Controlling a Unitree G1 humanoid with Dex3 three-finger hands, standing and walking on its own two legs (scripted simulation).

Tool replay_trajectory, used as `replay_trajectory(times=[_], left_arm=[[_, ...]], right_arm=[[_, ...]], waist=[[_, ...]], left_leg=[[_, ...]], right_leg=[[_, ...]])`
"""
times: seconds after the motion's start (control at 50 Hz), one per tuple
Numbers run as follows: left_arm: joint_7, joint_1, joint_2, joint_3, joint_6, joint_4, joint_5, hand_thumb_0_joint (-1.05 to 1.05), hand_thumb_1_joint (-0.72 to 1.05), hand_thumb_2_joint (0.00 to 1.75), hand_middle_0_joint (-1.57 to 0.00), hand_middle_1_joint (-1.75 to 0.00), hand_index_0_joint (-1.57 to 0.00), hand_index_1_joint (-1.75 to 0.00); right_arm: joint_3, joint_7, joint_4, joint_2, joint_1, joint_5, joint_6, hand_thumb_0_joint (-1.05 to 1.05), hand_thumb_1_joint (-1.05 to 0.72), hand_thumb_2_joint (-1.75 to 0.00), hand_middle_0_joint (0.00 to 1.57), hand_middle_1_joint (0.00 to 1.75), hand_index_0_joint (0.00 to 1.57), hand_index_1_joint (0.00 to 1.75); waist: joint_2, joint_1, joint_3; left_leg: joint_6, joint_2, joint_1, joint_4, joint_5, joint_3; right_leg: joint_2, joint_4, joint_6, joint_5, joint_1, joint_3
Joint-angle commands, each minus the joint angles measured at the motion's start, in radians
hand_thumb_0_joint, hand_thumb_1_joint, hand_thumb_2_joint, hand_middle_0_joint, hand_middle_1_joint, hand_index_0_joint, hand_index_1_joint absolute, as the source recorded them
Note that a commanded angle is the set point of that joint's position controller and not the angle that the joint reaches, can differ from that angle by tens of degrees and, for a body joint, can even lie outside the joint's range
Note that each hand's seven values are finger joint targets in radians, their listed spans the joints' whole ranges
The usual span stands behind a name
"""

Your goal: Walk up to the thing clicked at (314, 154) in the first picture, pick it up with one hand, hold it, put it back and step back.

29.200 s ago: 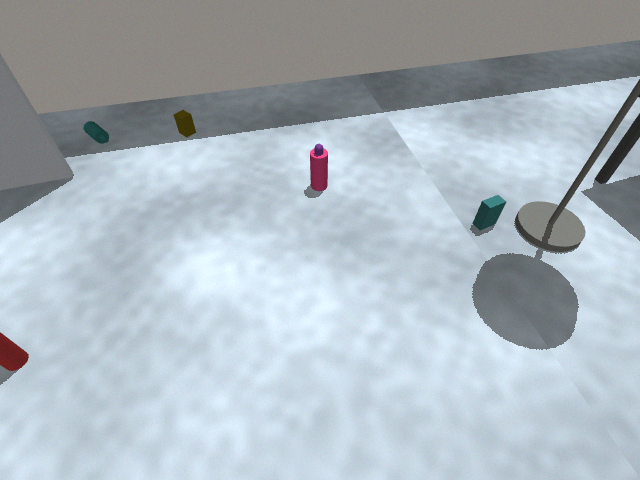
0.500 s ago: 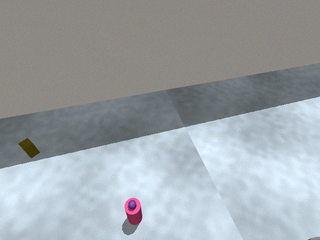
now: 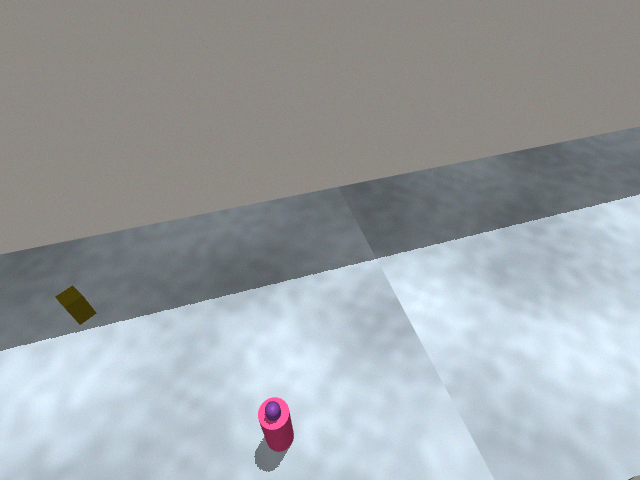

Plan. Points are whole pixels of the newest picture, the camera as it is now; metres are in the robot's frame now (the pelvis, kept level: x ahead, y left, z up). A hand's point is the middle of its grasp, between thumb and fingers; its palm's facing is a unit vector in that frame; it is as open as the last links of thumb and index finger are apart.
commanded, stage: stand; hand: left
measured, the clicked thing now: (276, 422) +0.40 +0.17 -0.66
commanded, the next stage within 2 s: step back in 1.36 s
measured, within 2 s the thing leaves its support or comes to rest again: neither
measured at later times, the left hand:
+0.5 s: hand out of the picture +0.09 +0.23 -0.16, palm faces -0.04 -0.94 -0.33, open 7.4 cm
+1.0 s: hand out of the picture +0.11 +0.23 -0.15, palm faces -0.04 -0.94 -0.34, open 7.4 cm
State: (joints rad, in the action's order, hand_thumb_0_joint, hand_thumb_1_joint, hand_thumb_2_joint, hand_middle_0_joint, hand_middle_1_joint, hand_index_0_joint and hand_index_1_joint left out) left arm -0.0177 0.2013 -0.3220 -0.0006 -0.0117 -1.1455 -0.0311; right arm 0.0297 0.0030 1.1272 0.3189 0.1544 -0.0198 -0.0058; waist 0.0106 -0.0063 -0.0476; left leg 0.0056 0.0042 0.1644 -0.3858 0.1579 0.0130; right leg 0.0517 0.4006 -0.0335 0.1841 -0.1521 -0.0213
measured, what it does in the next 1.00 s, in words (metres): stands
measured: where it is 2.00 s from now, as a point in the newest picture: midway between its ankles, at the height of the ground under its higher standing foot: outside the picture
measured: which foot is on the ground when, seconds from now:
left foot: down 0.00-1.00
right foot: down 0.00-1.00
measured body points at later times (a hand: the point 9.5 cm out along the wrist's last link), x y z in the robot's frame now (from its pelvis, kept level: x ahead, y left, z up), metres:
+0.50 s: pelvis +0.02 -0.01 +0.00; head +0.03 -0.01 +0.45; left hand +0.10 +0.28 -0.13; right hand +0.07 -0.30 -0.14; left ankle +0.04 +0.12 -0.74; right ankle +0.02 -0.14 -0.74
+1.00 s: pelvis +0.03 -0.01 +0.00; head +0.04 -0.01 +0.45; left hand +0.11 +0.28 -0.13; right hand +0.09 -0.31 -0.13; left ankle +0.04 +0.12 -0.74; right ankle +0.02 -0.14 -0.74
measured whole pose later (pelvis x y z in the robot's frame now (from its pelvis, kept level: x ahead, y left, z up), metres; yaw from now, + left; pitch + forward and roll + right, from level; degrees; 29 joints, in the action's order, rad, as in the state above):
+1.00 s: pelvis +0.03 -0.01 +0.00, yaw -1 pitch -2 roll +0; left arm -0.01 0.10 -0.33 -0.01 -0.01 -1.15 -0.02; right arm 0.01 0.00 1.16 0.33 0.10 -0.01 0.00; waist 0.00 0.01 -0.05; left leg -0.02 -0.02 0.11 -0.31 0.17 0.03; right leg 0.03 0.33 -0.02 0.18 -0.10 -0.01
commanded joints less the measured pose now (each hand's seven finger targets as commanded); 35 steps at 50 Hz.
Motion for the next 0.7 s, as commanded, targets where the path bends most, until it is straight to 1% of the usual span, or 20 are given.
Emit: replay_trajectory(times=[0.0, 0.02, 0.04, 0.06, 0.14, 0.16, 0.18, 0.22, 0.24, 0.3, 0.34, 0.36, 0.4, 0.44, 0.46, 0.52, 0.56, 0.58, 0.62, 0.68], left_arm=[[-0.011, -0.053, -0.208, -0.032, -0.023, 0.058, 0.007, 0.00, 0.90, 0.90, -0.20, -0.30, -0.20, -0.30], [-0.011, -0.059, -0.208, -0.032, -0.023, 0.057, 0.006, 0.00, 0.90, 0.90, -0.20, -0.30, -0.20, -0.30], [-0.010, -0.062, -0.215, -0.034, -0.020, 0.055, 0.007, 0.00, 0.90, 0.90, -0.20, -0.30, -0.20, -0.30], [-0.010, -0.063, -0.216, -0.035, -0.018, 0.054, 0.009, 0.00, 0.90, 0.90, -0.20, -0.30, -0.20, -0.30], [-0.006, -0.057, -0.206, -0.033, -0.021, 0.046, 0.009, 0.00, 0.90, 0.90, -0.20, -0.30, -0.20, -0.30], [-0.007, -0.070, -0.213, -0.036, -0.020, 0.046, 0.010, 0.00, 0.90, 0.90, -0.20, -0.30, -0.20, -0.30], [-0.005, -0.064, -0.207, -0.034, -0.022, 0.046, 0.011, 0.00, 0.90, 0.90, -0.20, -0.30, -0.20, -0.30], [-0.004, -0.079, -0.210, -0.036, -0.017, 0.045, 0.012, 0.00, 0.90, 0.90, -0.20, -0.30, -0.20, -0.30], [-0.004, -0.074, -0.201, -0.034, -0.019, 0.043, 0.011, 0.00, 0.90, 0.90, -0.20, -0.30, -0.20, -0.30], [-0.002, -0.087, -0.210, -0.036, -0.019, 0.042, 0.013, 0.00, 0.90, 0.90, -0.20, -0.30, -0.20, -0.30], [-0.003, -0.094, -0.206, -0.037, -0.020, 0.042, 0.013, 0.00, 0.90, 0.90, -0.20, -0.30, -0.20, -0.30], [-0.003, -0.099, -0.204, -0.036, -0.020, 0.044, 0.015, 0.00, 0.90, 0.90, -0.20, -0.30, -0.20, -0.30], [-0.003, -0.104, -0.205, -0.037, -0.020, 0.041, 0.016, 0.00, 0.90, 0.90, -0.20, -0.30, -0.20, -0.30], [-0.001, -0.107, -0.201, -0.036, -0.018, 0.041, 0.016, 0.00, 0.90, 0.90, -0.20, -0.30, -0.20, -0.30], [-0.001, -0.107, -0.206, -0.038, -0.019, 0.040, 0.016, 0.00, 0.90, 0.90, -0.20, -0.30, -0.20, -0.30], [-0.001, -0.121, -0.209, -0.040, -0.019, 0.045, 0.017, 0.00, 0.90, 0.90, -0.20, -0.30, -0.20, -0.30], [-0.001, -0.128, -0.204, -0.040, -0.019, 0.049, 0.015, 0.00, 0.90, 0.90, -0.20, -0.30, -0.20, -0.30], [-0.002, -0.128, -0.206, -0.040, -0.018, 0.045, 0.017, 0.00, 0.90, 0.90, -0.20, -0.30, -0.20, -0.30], [-0.001, -0.125, -0.206, -0.040, -0.020, 0.047, 0.016, 0.00, 0.90, 0.90, -0.20, -0.30, -0.20, -0.30], [-0.002, -0.138, -0.211, -0.042, -0.019, 0.050, 0.017, 0.00, 0.90, 0.90, -0.20, -0.30, -0.20, -0.30]], right_arm=[[0.025, -0.009, -0.050, 0.184, -0.034, -0.002, 0.022, 0.00, -0.90, -0.90, 0.20, 0.30, 0.20, 0.30], [0.023, -0.008, -0.049, 0.179, -0.037, -0.002, 0.019, 0.00, -0.90, -0.90, 0.20, 0.30, 0.20, 0.30], [0.024, -0.010, -0.046, 0.185, -0.030, -0.003, 0.017, 0.00, -0.90, -0.90, 0.20, 0.30, 0.20, 0.30], [0.025, -0.011, -0.046, 0.189, -0.034, -0.004, 0.017, 0.00, -0.90, -0.90, 0.20, 0.30, 0.20, 0.30], [0.021, -0.012, -0.045, 0.196, -0.044, 0.000, 0.025, 0.00, -0.90, -0.90, 0.20, 0.30, 0.20, 0.30], [0.020, -0.013, -0.042, 0.191, -0.043, 0.001, 0.025, 0.00, -0.90, -0.90, 0.20, 0.30, 0.20, 0.30], [0.019, -0.013, -0.041, 0.203, -0.046, 0.002, 0.027, 0.00, -0.90, -0.90, 0.20, 0.30, 0.20, 0.30], [0.017, -0.014, -0.036, 0.199, -0.046, 0.001, 0.026, 0.00, -0.90, -0.90, 0.20, 0.30, 0.20, 0.30], [0.017, -0.015, -0.038, 0.204, -0.055, 0.002, 0.028, 0.00, -0.90, -0.90, 0.20, 0.30, 0.20, 0.30], [0.014, -0.016, -0.032, 0.201, -0.047, 0.003, 0.029, 0.00, -0.90, -0.90, 0.20, 0.30, 0.20, 0.30], [0.015, -0.018, -0.031, 0.208, -0.053, 0.004, 0.033, 0.00, -0.90, -0.90, 0.20, 0.30, 0.20, 0.30], [0.012, -0.018, -0.030, 0.205, -0.057, 0.006, 0.033, 0.00, -0.90, -0.90, 0.20, 0.30, 0.20, 0.30], [0.014, -0.018, -0.027, 0.208, -0.057, 0.006, 0.032, 0.00, -0.90, -0.90, 0.20, 0.30, 0.20, 0.30], [0.012, -0.019, -0.022, 0.214, -0.058, 0.005, 0.032, 0.00, -0.90, -0.90, 0.20, 0.30, 0.20, 0.30], [0.013, -0.019, -0.021, 0.213, -0.065, 0.005, 0.033, 0.00, -0.90, -0.90, 0.20, 0.30, 0.20, 0.30], [0.013, -0.018, -0.022, 0.213, -0.067, 0.004, 0.033, 0.00, -0.90, -0.90, 0.20, 0.30, 0.20, 0.30], [0.014, -0.019, -0.023, 0.216, -0.070, 0.003, 0.033, 0.00, -0.90, -0.90, 0.20, 0.30, 0.20, 0.30], [0.014, -0.018, -0.020, 0.209, -0.072, 0.004, 0.032, 0.00, -0.90, -0.90, 0.20, 0.30, 0.20, 0.30], [0.016, -0.018, -0.025, 0.212, -0.084, 0.003, 0.035, 0.00, -0.90, -0.90, 0.20, 0.30, 0.20, 0.30], [0.016, -0.019, -0.022, 0.212, -0.076, 0.003, 0.033, 0.00, -0.90, -0.90, 0.20, 0.30, 0.20, 0.30]], waist=[[-0.035, 0.008, -0.010], [-0.031, 0.008, -0.016], [-0.024, 0.010, -0.013], [-0.019, 0.007, -0.008], [-0.002, 0.003, 0.023], [-0.015, 0.004, 0.010], [-0.005, 0.001, 0.022], [0.003, 0.003, 0.016], [0.004, -0.002, 0.029], [-0.006, 0.004, 0.032], [-0.006, 0.005, 0.060], [-0.007, 0.005, 0.056], [-0.019, 0.005, 0.054], [0.004, 0.006, 0.048], [-0.001, 0.003, 0.052], [-0.014, 0.007, 0.051], [0.002, 0.007, 0.068], [-0.017, 0.007, 0.047], [-0.011, 0.004, 0.083], [-0.020, 0.010, 0.071]], left_leg=[[0.017, -0.092, -0.001, 0.083, 0.085, -0.103], [0.018, -0.092, 0.011, 0.084, 0.084, -0.100], [0.015, -0.092, 0.016, 0.093, 0.127, -0.101], [0.016, -0.095, 0.024, 0.098, 0.130, -0.104], [0.019, -0.106, 0.004, 0.097, 0.064, -0.104], [0.016, -0.106, 0.014, 0.106, 0.055, -0.106], [0.018, -0.108, -0.001, 0.098, 0.038, -0.103], [0.013, -0.107, 0.015, 0.113, 0.061, -0.104], [0.017, -0.114, -0.004, 0.103, 0.015, -0.102], [0.013, -0.113, -0.009, 0.110, 0.010, -0.099], [0.012, -0.120, -0.044, 0.097, -0.076, -0.093], [0.010, -0.122, -0.043, 0.100, -0.092, -0.094], [0.010, -0.122, -0.047, 0.100, -0.087, -0.091], [0.006, -0.123, -0.046, 0.110, -0.072, -0.088], [0.005, -0.125, -0.047, 0.110, -0.091, -0.090], [0.004, -0.126, -0.054, 0.114, -0.082, -0.085], [0.004, -0.130, -0.060, 0.112, -0.110, -0.082], [0.001, -0.128, -0.044, 0.119, -0.097, -0.086], [0.004, -0.135, -0.085, 0.105, -0.159, -0.082], [0.001, -0.131, -0.073, 0.111, -0.131, -0.075]], right_leg=[[0.086, -0.139, 0.043, 0.146, -0.058, 0.108], [0.085, -0.139, 0.042, 0.155, -0.057, 0.106], [0.080, -0.140, 0.042, 0.175, -0.062, 0.107], [0.079, -0.134, 0.046, 0.168, -0.049, 0.105], [0.079, -0.114, 0.046, 0.064, -0.012, 0.094], [0.078, -0.110, 0.046, 0.066, -0.011, 0.097], [0.081, -0.113, 0.046, 0.038, -0.004, 0.098], [0.074, -0.105, 0.045, 0.047, 0.002, 0.090], [0.081, -0.105, 0.047, 0.003, 0.013, 0.092], [0.078, -0.109, 0.044, -0.006, 0.016, 0.090], [0.086, -0.100, 0.045, -0.091, 0.031, 0.091], [0.081, -0.100, 0.043, -0.099, 0.033, 0.086], [0.082, -0.107, 0.041, -0.095, 0.037, 0.088], [0.081, -0.113, 0.041, -0.088, 0.036, 0.088], [0.082, -0.113, 0.040, -0.102, 0.046, 0.087], [0.081, -0.120, 0.039, -0.092, 0.036, 0.087], [0.083, -0.114, 0.038, -0.121, 0.048, 0.085], [0.081, -0.117, 0.038, -0.099, 0.047, 0.083], [0.084, -0.109, 0.040, -0.159, 0.052, 0.082], [0.084, -0.115, 0.040, -0.147, 0.053, 0.085]])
